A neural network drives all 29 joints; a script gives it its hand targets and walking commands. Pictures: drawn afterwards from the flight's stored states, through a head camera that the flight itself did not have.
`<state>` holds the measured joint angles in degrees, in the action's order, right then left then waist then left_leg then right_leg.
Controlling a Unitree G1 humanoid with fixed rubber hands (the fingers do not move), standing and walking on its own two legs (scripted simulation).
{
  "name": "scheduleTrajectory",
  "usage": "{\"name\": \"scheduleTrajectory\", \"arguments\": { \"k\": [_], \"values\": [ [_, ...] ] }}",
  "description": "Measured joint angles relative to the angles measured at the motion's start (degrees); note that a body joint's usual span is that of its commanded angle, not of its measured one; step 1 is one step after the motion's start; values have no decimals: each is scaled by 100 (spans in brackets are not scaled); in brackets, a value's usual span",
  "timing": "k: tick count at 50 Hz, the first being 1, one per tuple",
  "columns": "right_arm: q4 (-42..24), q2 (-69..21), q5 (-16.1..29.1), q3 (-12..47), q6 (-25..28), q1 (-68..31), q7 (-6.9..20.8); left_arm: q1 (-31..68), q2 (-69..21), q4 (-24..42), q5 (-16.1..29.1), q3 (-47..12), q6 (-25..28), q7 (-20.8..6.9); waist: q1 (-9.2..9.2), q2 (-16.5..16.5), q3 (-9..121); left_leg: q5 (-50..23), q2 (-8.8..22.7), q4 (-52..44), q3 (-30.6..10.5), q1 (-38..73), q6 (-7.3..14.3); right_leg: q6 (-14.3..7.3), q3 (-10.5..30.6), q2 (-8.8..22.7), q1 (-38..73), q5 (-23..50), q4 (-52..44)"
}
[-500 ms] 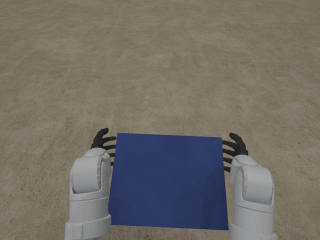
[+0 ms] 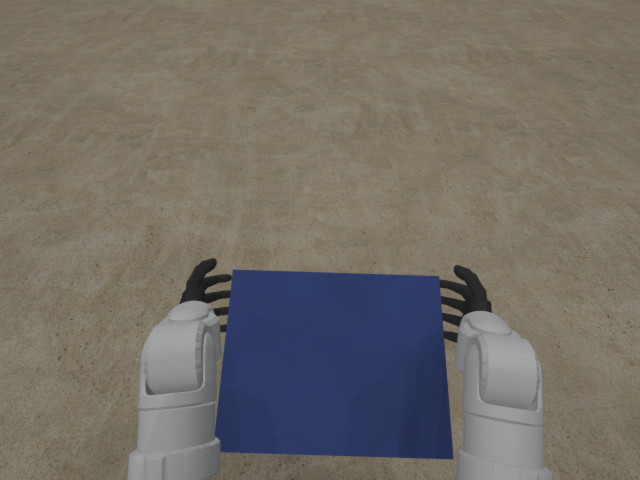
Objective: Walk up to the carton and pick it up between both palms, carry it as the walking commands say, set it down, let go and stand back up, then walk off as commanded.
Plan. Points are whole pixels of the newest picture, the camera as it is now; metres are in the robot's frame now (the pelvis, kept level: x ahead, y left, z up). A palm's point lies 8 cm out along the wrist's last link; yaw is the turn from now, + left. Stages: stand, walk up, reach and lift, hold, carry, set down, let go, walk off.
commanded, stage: carry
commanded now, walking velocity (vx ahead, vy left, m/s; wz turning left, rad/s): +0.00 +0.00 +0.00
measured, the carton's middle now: (331, 361) +0.28 +0.01 -0.02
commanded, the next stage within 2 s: hold in 0.70 s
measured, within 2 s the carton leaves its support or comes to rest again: neither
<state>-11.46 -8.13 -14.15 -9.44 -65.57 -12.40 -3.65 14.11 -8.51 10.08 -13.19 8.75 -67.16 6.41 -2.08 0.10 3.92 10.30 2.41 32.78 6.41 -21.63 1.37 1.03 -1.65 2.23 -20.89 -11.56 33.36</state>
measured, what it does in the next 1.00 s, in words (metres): stands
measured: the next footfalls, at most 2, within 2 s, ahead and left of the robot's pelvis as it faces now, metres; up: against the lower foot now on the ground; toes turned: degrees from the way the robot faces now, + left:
none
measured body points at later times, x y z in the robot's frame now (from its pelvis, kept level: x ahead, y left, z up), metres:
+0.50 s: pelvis +0.00 -0.01 +0.00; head -0.04 -0.01 +0.45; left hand +0.28 +0.17 +0.06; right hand +0.28 -0.17 +0.07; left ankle +0.08 +0.11 -0.73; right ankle +0.07 -0.13 -0.73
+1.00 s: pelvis +0.02 -0.02 +0.01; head -0.03 -0.02 +0.46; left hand +0.35 +0.17 +0.07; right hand +0.37 -0.17 +0.08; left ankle +0.08 +0.10 -0.73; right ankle +0.07 -0.13 -0.73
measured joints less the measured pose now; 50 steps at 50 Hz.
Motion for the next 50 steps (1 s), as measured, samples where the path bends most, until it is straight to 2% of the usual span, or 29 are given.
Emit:
{"name": "scheduleTrajectory", "arguments": {
  "k": [12,28,35,36,38,41,43,45,50],
  "values": [
    [234,20,-72,-73,208,119,76,-76,16,-425,-148,-25,331,-290,114,-73,87,43,27,149,-43,-127,-23,-26,-10,-26,-117,-40,130],
    [646,30,-85,-124,860,184,212,-246,47,-725,-157,35,965,-426,70,-44,149,-8,16,108,-127,-212,-67,-64,-41,-40,-203,-23,122],
    [695,38,-74,-185,1034,235,218,-321,60,-851,-108,-11,1202,-463,107,-46,175,-4,22,80,-150,-233,-90,-83,-36,-61,-232,-31,103],
    [807,30,-109,-235,1121,178,264,-295,56,-926,-146,23,1276,-499,131,-51,88,-1,18,65,-161,-155,-93,-87,-31,-68,-151,-30,83],
    [1720,-44,-386,-515,1602,-221,406,-125,25,-1525,-392,271,1646,-656,241,-109,-319,-39,-111,-147,-326,402,-88,-107,89,-150,402,20,-143],
    [2506,-128,-702,-671,2080,-551,396,87,-13,-2206,-597,642,2118,-698,307,-220,-632,-44,-300,-386,-610,1011,-55,-118,359,-309,992,76,-427],
    [2724,-129,-698,-818,2215,-803,389,467,-90,-2637,-693,1058,2392,-706,195,-222,-685,28,-378,-430,-679,1186,-6,-126,509,-363,1101,-13,-393],
    [3090,-50,-699,-999,2356,-1192,499,874,-80,-3053,-804,1430,2623,-772,59,-158,-662,97,-462,-489,-732,1307,37,-143,608,-373,1144,-145,-311],
    [4356,84,-1037,-1574,2839,-1990,780,1422,128,-3775,-961,1883,2799,-1032,-19,15,-560,27,-507,-891,-807,1670,-56,-172,623,-349,1459,-78,-555]
  ]
}}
